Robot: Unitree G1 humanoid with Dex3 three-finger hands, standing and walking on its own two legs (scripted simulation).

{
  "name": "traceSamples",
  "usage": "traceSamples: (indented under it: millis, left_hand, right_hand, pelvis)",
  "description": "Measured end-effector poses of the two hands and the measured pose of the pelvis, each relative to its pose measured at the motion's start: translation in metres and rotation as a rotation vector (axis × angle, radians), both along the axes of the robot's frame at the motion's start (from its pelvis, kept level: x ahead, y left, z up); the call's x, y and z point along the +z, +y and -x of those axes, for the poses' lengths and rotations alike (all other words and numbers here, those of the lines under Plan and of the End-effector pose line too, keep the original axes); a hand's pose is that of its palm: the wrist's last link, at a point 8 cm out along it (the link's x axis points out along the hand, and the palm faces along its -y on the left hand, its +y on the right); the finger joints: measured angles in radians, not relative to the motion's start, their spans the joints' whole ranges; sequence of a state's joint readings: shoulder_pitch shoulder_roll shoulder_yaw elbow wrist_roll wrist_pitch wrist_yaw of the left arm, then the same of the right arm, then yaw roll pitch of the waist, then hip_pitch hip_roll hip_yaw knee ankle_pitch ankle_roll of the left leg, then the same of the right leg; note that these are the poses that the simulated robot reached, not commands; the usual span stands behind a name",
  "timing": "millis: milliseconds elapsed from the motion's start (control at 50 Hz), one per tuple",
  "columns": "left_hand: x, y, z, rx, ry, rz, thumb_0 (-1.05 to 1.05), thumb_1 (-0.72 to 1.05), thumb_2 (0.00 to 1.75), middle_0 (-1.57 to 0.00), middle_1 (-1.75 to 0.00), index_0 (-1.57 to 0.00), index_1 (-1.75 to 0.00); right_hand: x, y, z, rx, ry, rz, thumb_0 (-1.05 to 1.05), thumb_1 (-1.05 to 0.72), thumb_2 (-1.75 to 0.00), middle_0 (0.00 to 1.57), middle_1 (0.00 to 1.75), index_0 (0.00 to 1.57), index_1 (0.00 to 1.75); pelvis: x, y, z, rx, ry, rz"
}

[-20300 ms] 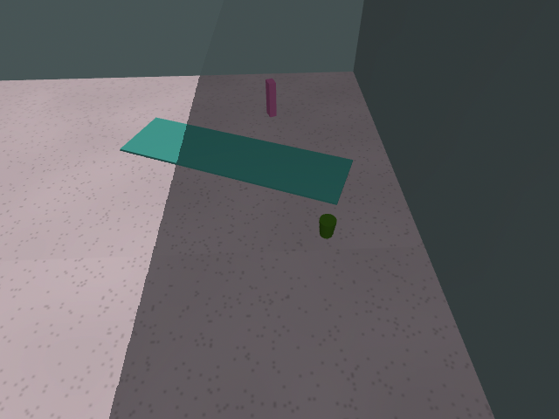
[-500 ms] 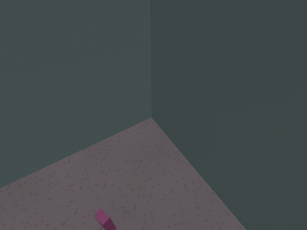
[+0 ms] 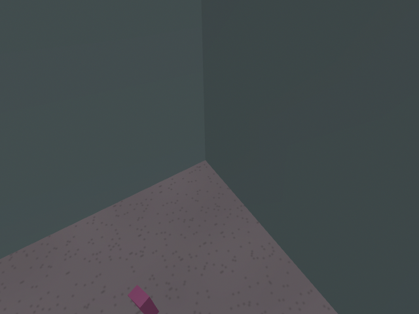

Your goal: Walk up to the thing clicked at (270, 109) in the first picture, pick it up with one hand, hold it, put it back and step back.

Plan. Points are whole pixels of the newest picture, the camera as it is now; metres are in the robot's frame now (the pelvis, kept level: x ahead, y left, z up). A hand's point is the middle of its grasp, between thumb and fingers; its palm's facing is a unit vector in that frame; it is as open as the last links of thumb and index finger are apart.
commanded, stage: walk up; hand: left
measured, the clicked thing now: (144, 304) +0.32 +0.28 -0.67
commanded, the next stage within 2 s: stand in 1.90 s
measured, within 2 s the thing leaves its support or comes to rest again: neither
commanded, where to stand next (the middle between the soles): +0.02 +0.01 m, yaw +3 degrees
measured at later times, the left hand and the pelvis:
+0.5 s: hand out of the picture -0.03 +0.22 -0.15, palm faces -0.01 -0.90 -0.44, open 7.3 cm; pelvis -0.07 -0.05 -0.02, yaw +1 degrees
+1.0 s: hand out of the picture -0.13 +0.28 -0.17, palm faces +0.15 -0.90 -0.42, open 7.4 cm; pelvis -0.11 +0.00 -0.02, yaw +7 degrees
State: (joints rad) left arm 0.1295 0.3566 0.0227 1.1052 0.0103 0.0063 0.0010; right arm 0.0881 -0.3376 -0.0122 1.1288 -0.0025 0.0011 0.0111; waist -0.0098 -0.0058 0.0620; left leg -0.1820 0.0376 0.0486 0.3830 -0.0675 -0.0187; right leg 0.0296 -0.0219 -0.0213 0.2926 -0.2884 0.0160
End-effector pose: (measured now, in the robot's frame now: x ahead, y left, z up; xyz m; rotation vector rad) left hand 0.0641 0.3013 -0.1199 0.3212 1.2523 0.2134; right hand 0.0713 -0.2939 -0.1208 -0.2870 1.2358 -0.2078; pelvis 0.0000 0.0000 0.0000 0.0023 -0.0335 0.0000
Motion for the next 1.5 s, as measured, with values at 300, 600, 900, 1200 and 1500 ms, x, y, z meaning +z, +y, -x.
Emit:
traceSamples:
  millis: [300, 600, 900, 1200, 1500]
  left_hand:
    - [-0.002, -0.002, 0.018, 0.009, 0.008, -0.032, 0.0, 0.91, 0.9, -0.2, -0.3, -0.2, -0.3]
    - [0.022, -0.049, 0.126, 0.074, 0.066, -0.12, 0.0, 0.9, 0.9, -0.2, -0.3, -0.21, -0.3]
    - [0.015, 0.001, 0.201, 0.152, -0.031, -0.128, 0.0, 0.9, 0.9, -0.2, -0.3, -0.21, -0.3]
    - [-0.012, 0.023, 0.189, 0.101, 0.012, -0.004, 0.0, 0.91, 0.9, -0.2, -0.3, -0.2, -0.3]
    - [0.006, 0.016, 0.124, 0.021, -0.034, -0.024, 0.0, 0.9, 0.9, -0.2, -0.3, -0.2, -0.3]
  right_hand:
    - [-0.003, -0.022, 0.008, 0.007, -0.01, 0.03, 0.01, -0.9, -0.89, 0.21, 0.3, 0.2, 0.3]
    - [-0.028, -0.064, 0.032, 0.093, -0.001, -0.026, 0.01, -0.9, -0.89, 0.21, 0.3, 0.2, 0.3]
    - [-0.009, -0.015, 0.006, 0.256, -0.106, -0.007, 0.01, -0.9, -0.89, 0.21, 0.3, 0.2, 0.3]
    - [0.015, 0.024, 0.039, 0.192, -0.191, 0.02, 0.01, -0.9, -0.89, 0.21, 0.3, 0.2, 0.31]
    - [-0.008, 0.016, 0.079, 0.076, -0.05, -0.032, 0.01, -0.9, -0.89, 0.21, 0.3, 0.2, 0.3]
  pelvis:
    - [-0.006, -0.014, 0.035, 0.018, 0.02, 0.004]
    - [-0.01, -0.059, 0.079, 0.055, 0.037, -0.027]
    - [-0.02, -0.024, 0.104, 0.151, -0.031, 0.006]
    - [-0.014, 0.014, 0.111, 0.091, -0.025, 0.005]
    - [-0.006, 0.01, 0.096, 0.051, -0.019, 0.004]
